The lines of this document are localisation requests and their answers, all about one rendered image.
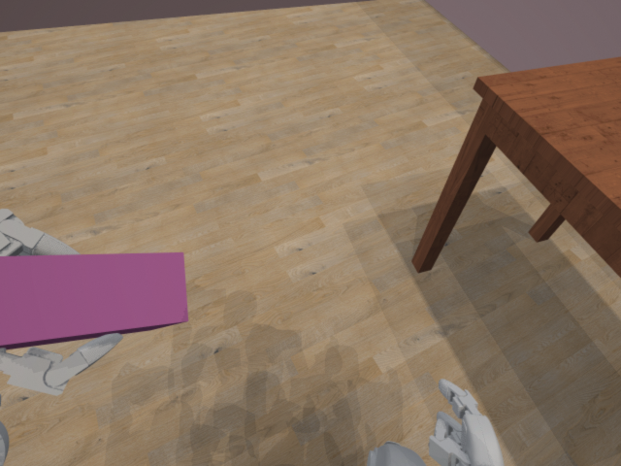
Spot robot right thigh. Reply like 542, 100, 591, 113
367, 444, 426, 466

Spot robot left hand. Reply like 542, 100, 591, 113
0, 209, 123, 396

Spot table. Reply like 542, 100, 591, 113
411, 56, 621, 278

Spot robot right hand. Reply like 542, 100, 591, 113
429, 379, 505, 466

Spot sponge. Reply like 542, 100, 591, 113
0, 252, 188, 350

